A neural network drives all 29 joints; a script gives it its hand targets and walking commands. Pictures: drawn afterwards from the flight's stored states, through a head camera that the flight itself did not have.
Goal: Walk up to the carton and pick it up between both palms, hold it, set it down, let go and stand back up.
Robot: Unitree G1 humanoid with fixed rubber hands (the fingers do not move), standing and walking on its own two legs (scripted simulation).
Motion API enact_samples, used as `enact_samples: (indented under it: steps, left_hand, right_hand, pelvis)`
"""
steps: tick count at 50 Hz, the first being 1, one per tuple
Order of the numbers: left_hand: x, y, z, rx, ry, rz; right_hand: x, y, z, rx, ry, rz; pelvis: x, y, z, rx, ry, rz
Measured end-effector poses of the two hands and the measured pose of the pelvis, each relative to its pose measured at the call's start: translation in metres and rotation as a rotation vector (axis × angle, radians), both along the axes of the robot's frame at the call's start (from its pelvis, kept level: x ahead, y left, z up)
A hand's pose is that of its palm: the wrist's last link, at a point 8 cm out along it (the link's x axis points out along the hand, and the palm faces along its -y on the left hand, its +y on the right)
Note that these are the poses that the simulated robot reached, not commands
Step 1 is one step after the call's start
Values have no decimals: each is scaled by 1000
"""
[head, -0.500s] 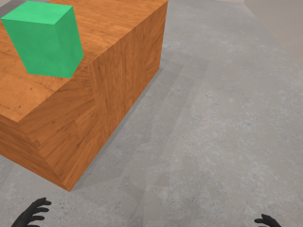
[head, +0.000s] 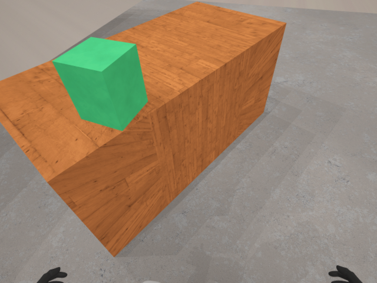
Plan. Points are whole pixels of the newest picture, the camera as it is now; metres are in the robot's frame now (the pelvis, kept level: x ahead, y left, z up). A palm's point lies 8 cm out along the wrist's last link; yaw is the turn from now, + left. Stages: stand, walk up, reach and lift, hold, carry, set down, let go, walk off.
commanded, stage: walk up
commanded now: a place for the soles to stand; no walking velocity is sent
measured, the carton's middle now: (106, 84) +0.73 +0.28 +0.04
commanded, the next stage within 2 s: none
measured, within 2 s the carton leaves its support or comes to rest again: neither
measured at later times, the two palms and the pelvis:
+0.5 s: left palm (61, 270) +0.19 +0.31 -0.11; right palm (303, 193) +0.36 -0.30 -0.09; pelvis +0.19 -0.01 -0.03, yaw +17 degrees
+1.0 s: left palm (109, 209) +0.31 +0.21 -0.06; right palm (302, 128) +0.59 -0.38 -0.08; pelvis +0.36 -0.12 -0.01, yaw +27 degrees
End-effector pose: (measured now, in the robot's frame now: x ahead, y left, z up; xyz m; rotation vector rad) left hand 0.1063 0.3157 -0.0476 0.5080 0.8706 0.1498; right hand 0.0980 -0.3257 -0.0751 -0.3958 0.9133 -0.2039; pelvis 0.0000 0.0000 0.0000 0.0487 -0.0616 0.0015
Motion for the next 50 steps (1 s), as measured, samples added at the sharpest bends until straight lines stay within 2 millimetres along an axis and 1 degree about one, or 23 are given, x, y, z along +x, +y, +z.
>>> enact_samples:
  steps: [2, 4, 7, 9, 12, 16, 20, 22, 24, 26, 29, 31, 34, 37, 39, 40, 42, 44, 47, 50]
  left_hand:
    - [-4, -1, 2, 12, 27, 32]
    - [-3, -4, 2, 11, 37, 64]
    - [4, -11, -4, -11, 45, 107]
    - [9, -15, -11, -31, 52, 136]
    - [18, -16, -22, -58, 66, 179]
    - [31, -11, -40, -81, 98, 232]
    - [48, 1, -64, -95, 137, 279]
    - [60, 1, -70, -108, 146, 296]
    - [75, -4, -67, -124, 141, 306]
    - [96, -5, -60, -123, 109, 304]
    - [128, -6, -50, -101, 62, 287]
    - [146, -10, -46, -85, 44, 282]
    - [172, -24, -41, -68, 18, 295]
    - [194, -45, -40, -46, -2, 321]
    - [201, -62, -42, -37, -13, 349]
    - [202, -70, -41, -38, -20, 370]
    - [200, -87, -37, -51, -24, 411]
    - [200, -98, -29, -60, -11, 438]
    - [203, -104, -18, -42, 12, 454]
    - [207, -105, -12, -13, 23, 465]
  right_hand:
    - [16, -4, -1, 5, 24, 31]
    - [29, -7, -2, 7, 58, 59]
    - [53, -11, -3, -1, 90, 91]
    - [74, -12, -2, -11, 98, 115]
    - [111, -9, -2, -30, 104, 157]
    - [168, 3, -3, -55, 101, 214]
    - [225, 22, -16, -81, 78, 259]
    - [243, 27, -20, -96, 75, 264]
    - [255, 26, -21, -114, 84, 259]
    - [263, 20, -18, -131, 104, 261]
    - [280, 6, -13, -149, 110, 262]
    - [295, -3, -13, -146, 96, 263]
    - [325, -17, -18, -129, 72, 276]
    - [367, -32, -31, -103, 40, 303]
    - [400, -38, -40, -87, 6, 335]
    - [416, -38, -41, -79, -10, 351]
    - [443, -37, -33, -69, -36, 376]
    - [465, -38, -19, -68, -54, 395]
    - [484, -45, -4, -76, -44, 417]
    - [493, -52, -3, -79, 2, 441]
  pelvis:
    - [11, -8, 3, -1, -8, 30]
    - [24, -13, 3, -4, -15, 60]
    - [44, -20, 3, -11, -17, 100]
    - [59, -22, 1, -21, -14, 126]
    - [82, -23, -3, -37, -6, 168]
    - [114, -19, -11, -62, 14, 220]
    - [149, -8, -29, -71, 32, 263]
    - [163, -5, -33, -41, 32, 284]
    - [178, -5, -30, -39, 39, 295]
    - [193, -9, -27, -40, 38, 309]
    - [215, -19, -25, -39, 27, 319]
    - [232, -28, -25, -31, 15, 319]
    - [257, -45, -29, -16, 11, 333]
    - [287, -67, -37, 6, 16, 358]
    - [303, -82, -44, 0, -8, 379]
    - [310, -88, -44, 2, -16, 394]
    - [321, -97, -37, 2, -27, 421]
    - [332, -105, -26, -1, -30, 437]
    - [347, -115, -14, -8, -20, 452]
    - [359, -121, -9, -10, -14, 468]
